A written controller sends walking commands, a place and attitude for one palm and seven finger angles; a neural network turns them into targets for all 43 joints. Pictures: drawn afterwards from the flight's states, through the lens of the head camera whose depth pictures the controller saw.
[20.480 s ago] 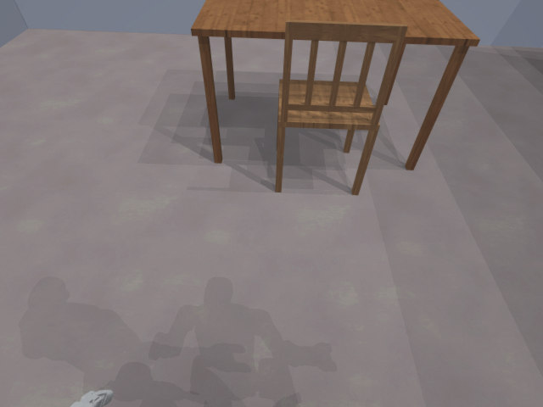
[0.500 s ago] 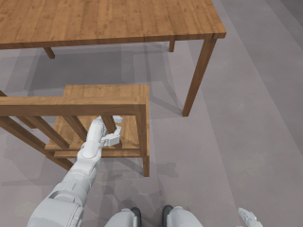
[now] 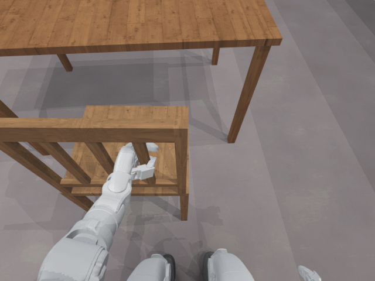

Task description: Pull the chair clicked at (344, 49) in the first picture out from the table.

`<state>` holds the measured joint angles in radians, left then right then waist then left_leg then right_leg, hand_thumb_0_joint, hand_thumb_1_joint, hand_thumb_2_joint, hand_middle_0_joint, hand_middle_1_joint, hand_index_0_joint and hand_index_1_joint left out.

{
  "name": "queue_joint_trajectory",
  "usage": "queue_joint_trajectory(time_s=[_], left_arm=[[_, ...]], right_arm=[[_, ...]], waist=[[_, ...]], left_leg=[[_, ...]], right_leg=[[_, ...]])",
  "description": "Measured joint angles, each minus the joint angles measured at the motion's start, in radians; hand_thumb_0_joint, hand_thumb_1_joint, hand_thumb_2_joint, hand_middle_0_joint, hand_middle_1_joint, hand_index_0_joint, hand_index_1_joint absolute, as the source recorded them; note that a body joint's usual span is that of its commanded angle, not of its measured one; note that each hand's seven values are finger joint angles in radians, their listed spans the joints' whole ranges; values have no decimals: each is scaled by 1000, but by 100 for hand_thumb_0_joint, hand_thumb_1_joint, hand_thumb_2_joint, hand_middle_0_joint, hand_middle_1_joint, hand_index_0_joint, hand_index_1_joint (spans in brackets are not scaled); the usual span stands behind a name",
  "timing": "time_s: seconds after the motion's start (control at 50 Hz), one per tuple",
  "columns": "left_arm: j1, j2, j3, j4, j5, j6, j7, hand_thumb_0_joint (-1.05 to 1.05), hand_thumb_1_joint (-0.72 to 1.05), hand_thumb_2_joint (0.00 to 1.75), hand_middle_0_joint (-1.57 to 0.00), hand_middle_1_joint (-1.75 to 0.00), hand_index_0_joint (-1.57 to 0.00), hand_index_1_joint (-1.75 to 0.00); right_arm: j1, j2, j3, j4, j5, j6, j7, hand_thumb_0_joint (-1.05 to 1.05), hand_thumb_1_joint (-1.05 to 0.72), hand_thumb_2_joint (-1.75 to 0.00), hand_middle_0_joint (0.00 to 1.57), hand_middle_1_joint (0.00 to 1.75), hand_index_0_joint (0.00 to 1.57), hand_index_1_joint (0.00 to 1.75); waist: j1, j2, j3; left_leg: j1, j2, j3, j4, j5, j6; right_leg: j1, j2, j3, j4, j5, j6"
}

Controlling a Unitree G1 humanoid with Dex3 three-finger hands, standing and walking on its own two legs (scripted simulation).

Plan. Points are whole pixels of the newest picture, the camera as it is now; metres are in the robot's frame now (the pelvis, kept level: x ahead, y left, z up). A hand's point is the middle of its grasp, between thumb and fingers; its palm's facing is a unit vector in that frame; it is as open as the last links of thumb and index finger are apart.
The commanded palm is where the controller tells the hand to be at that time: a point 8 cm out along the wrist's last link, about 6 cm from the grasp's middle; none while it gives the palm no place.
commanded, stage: step backward, pulling the chair out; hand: left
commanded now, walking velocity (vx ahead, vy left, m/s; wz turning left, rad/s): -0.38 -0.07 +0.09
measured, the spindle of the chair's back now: (107, 163) +0.40 +0.21 -0.10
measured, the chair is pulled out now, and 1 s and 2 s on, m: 0.20 0.28 0.38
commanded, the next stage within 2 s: none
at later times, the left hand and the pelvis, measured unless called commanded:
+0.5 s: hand (148, 179) +0.34 +0.09 -0.05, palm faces -0.06 -0.99 -0.16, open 5.6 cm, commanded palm +0.33 +0.15 -0.06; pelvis -0.04 +0.00 +0.00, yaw +7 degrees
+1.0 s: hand (142, 201) +0.28 +0.10 -0.06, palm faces -0.08 -0.98 -0.19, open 5.7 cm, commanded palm +0.27 +0.15 -0.05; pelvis -0.10 +0.01 -0.01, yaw +2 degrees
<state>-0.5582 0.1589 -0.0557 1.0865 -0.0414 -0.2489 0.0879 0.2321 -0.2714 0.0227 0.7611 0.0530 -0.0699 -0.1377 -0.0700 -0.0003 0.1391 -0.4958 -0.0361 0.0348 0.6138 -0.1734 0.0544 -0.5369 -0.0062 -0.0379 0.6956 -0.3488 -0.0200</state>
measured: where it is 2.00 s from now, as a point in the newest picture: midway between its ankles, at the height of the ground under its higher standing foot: outside the picture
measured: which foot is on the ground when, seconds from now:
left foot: down 0.00-0.22, up 0.24-0.48, down 0.50-1.00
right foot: down 0.00-1.00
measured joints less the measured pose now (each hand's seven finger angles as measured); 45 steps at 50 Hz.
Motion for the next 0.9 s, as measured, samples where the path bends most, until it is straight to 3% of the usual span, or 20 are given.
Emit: queue_joint_trajectory(time_s=[0.04, 0.1, 0.22, 0.28, 0.34, 0.38, 0.42, 0.46, 0.5, 0.52, 0.56, 0.6, 0.7, 0.78, 0.84, 0.9], left_arm=[[-10, 1, 13, 4, 5, 3, -6, 4, 64, 77, -29, -117, -50, -145], [-22, 18, 34, 10, 6, 8, -15, 4, 63, 78, -29, -117, -50, -145], [-30, 31, 67, -9, -9, 18, -21, 5, 62, 80, -31, -116, -50, -145], [-20, 25, 78, -19, -16, 12, -13, 6, 61, 81, -32, -115, -50, -145], [-14, 4, 87, -30, -12, 24, -8, 7, 62, 80, -30, -114, -50, -145], [-15, -8, 83, -39, -7, 40, -6, 8, 62, 80, -29, -114, -50, -145], [-22, -22, 67, -50, -3, 57, 0, 8, 63, 79, -28, -115, -50, -145], [-39, -38, 46, -63, 4, 76, 3, 8, 64, 79, -27, -116, -50, -145], [-60, -52, 17, -88, 13, 103, 3, 8, 64, 78, -27, -118, -50, -145], [-75, -49, 4, -102, 18, 115, 0, 7, 64, 78, -27, -119, -50, -145], [-91, -34, -12, -122, 24, 127, -6, 7, 64, 77, -27, -121, -50, -145], [-84, -17, -17, -140, 28, 131, -11, 7, 64, 76, -27, -123, -50, -145], [-16, 3, 3, -164, 32, 120, -28, 6, 63, 77, -29, -123, -50, -145], [34, -4, 14, -150, 31, 91, -33, 7, 61, 79, -32, -123, -50, -145], [30, -16, 25, -110, 24, 66, -31, 7, 60, 80, -34, -123, -50, -145], [-3, -27, 46, -65, 21, 48, -26, 7, 60, 81, -34, -122, -50, -145]], right_arm=[[-8, 14, 0, -5, -11, -9, 3, 1, -90, -90, 20, 30, 20, 30], [-26, 45, 6, -7, -20, -15, 15, 1, -90, -90, 20, 30, 20, 30], [-44, 66, 13, -22, -17, -14, 23, 1, -90, -90, 20, 30, 20, 30], [-57, 50, 4, -8, -13, -8, 26, 1, -90, -90, 20, 30, 20, 30], [-62, 22, 0, 6, -16, -1, 24, 1, -90, -90, 20, 30, 20, 30], [-60, 6, 1, 9, -15, 3, 21, 1, -90, -90, 20, 30, 20, 30], [-57, -13, 0, 8, -15, 6, 18, 1, -90, -90, 20, 30, 20, 30], [-58, -36, -3, 4, -15, 10, 10, 1, -90, -90, 20, 30, 20, 30], [-59, -61, -14, -8, -15, 21, 1, 1, -90, -90, 20, 30, 20, 30], [-72, -58, -24, -9, -15, 31, -3, 1, -90, -90, 20, 30, 20, 30], [-89, -38, -34, -26, -12, 51, -1, 1, -90, -90, 20, 30, 20, 30], [-94, -15, -34, -57, -20, 65, 6, 1, -90, -90, 20, 30, 20, 30], [-57, 56, -22, -106, -34, 96, 28, 1, -90, -90, 20, 30, 20, 30], [-8, 101, 0, -83, -32, 105, 39, 1, -90, -90, 20, 30, 20, 30], [0, 103, -4, -45, -23, 101, 35, 0, -91, -90, 20, 30, 20, 30], [-19, 65, -12, -6, -15, 81, 33, 0, -92, -90, 21, 30, 20, 30]], waist=[[-3, 3, 11], [8, -2, 30], [9, 21, 53], [1, 19, 59], [-9, 6, 54], [-18, -7, 45], [-25, -15, 34], [-31, -10, 26], [-36, 10, 19], [-36, -3, 30], [-17, -40, 58], [-14, -55, 67], [-21, -51, 54], [-1, -26, 25], [5, -1, 5], [3, 22, 6]], left_leg=[[1, 3, -9, 2, 6, -4], [5, 23, -9, 15, 4, -17], [-27, 42, -41, 56, -14, -46], [-62, 8, -77, 225, -216, -73], [-49, -16, -99, 385, -311, -85], [6, -7, -105, 359, -348, -89], [80, 15, -108, 243, -353, -93], [155, 40, -104, 86, -299, -97], [215, 72, -92, -62, -160, -101], [214, 61, -82, -78, -164, -109], [216, 39, -50, -72, -177, -108], [214, 37, -26, -64, -182, -100], [216, 48, 1, -9, -209, -94], [211, 75, 1, 59, -256, -107], [181, 87, -13, 95, -270, -119], [143, 74, -41, 137, -317, -100]], right_leg=[[34, 1, 19, -10, 14, 3], [60, 6, 5, -61, 148, 15], [47, 23, -31, -50, 165, -20], [43, 7, -32, -59, 173, -28], [47, -24, -30, -100, 199, -22], [45, -50, -33, -125, 215, -13], [35, -74, -40, -148, 232, -2], [17, -93, -51, -163, 250, 11], [-14, -104, -67, -157, 261, 28], [-26, -120, -61, -153, 268, 36], [-23, -131, -28, -177, 338, 44], [-26, -127, -10, -190, 344, 46], [-37, -115, -3, -129, 331, 22], [-28, -94, -11, -91, 264, 32], [-51, -87, -25, -62, 252, 18], [-62, -82, -35, -81, 274, 15]])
